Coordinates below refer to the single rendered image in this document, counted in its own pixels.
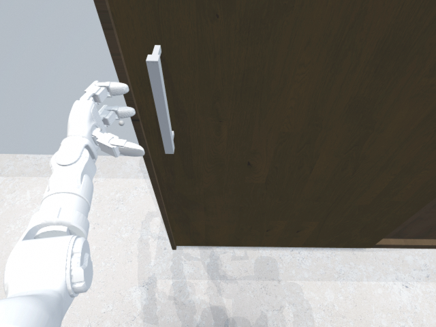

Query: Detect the wardrobe door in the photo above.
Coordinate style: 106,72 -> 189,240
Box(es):
385,198 -> 436,239
108,0 -> 436,248

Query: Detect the handle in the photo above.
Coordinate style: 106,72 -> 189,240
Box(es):
146,45 -> 174,154

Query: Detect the robot left forearm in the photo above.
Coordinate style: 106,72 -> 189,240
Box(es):
3,136 -> 97,297

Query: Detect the robot left hand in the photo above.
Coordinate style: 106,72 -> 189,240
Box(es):
67,80 -> 144,157

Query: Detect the left robot upper arm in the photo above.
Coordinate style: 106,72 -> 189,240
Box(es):
0,235 -> 93,327

